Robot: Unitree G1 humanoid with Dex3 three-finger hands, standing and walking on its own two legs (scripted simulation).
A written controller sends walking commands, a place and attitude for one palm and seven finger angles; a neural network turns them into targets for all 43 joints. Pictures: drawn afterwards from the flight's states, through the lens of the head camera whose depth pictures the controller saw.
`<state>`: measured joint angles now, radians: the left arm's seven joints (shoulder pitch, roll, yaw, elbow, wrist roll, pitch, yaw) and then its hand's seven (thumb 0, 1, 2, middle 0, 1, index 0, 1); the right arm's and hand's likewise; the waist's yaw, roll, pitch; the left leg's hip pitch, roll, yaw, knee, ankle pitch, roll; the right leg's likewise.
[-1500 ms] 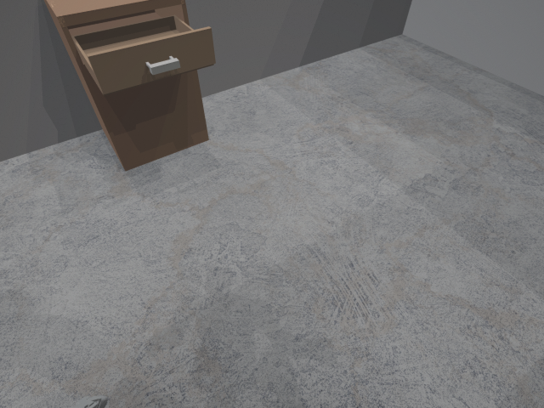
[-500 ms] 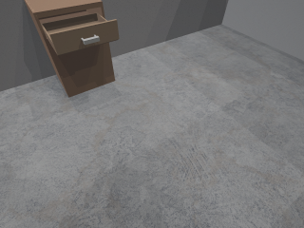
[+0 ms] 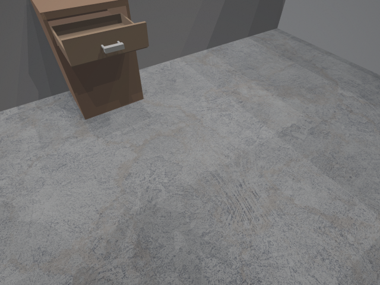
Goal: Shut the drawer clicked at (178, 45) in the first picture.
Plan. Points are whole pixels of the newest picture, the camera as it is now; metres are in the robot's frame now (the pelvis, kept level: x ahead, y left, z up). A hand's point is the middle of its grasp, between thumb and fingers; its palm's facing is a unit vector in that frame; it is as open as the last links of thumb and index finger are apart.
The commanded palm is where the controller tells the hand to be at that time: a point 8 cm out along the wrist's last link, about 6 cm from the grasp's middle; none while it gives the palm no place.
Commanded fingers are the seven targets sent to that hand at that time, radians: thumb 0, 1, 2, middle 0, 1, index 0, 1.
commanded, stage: walk to a spot facing it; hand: left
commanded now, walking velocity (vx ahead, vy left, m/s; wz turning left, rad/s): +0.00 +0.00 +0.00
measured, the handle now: (112, 46) +1.25 +0.50 -0.11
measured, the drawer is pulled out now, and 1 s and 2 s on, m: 0.30 0.30 0.30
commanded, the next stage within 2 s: turn to face it in 1.88 s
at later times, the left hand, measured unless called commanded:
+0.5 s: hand out of the picture +0.02 +0.20 -0.20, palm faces +0.01 -0.99 -0.12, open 7.4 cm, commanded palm none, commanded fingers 0.00 0.90 0.90 -0.20 -0.30 -0.20 -0.30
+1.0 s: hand (144, 189) +0.43 +0.18 -0.19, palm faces -0.09 -0.98 -0.19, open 7.3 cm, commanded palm none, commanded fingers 0.00 0.90 0.90 -0.20 -0.30 -0.20 -0.30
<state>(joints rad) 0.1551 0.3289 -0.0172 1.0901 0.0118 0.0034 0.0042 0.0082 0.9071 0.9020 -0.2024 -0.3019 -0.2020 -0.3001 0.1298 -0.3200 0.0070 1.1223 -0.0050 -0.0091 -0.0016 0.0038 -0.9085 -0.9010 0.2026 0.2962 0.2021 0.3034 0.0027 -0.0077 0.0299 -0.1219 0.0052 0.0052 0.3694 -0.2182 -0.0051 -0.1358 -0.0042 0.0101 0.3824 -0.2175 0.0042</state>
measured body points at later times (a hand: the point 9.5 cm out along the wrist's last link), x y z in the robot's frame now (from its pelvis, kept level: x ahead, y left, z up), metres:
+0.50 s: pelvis +0.11 +0.04 -0.02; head +0.11 +0.06 +0.43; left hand +0.03 +0.25 -0.19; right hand +0.07 -0.20 -0.16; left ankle +0.04 +0.11 -0.75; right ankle +0.01 -0.10 -0.69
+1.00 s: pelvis +0.34 +0.00 -0.02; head +0.37 +0.01 +0.43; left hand +0.44 +0.23 -0.18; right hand +0.28 -0.21 -0.18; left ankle +0.27 +0.14 -0.64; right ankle +0.39 -0.06 -0.75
